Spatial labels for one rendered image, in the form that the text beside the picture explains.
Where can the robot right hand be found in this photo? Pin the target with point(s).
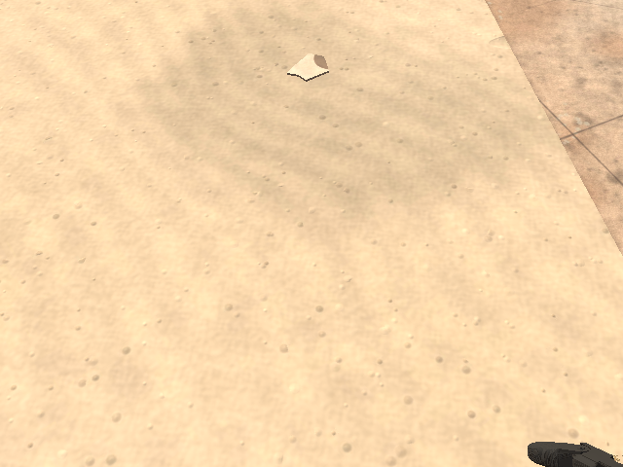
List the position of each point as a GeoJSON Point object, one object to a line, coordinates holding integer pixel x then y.
{"type": "Point", "coordinates": [551, 454]}

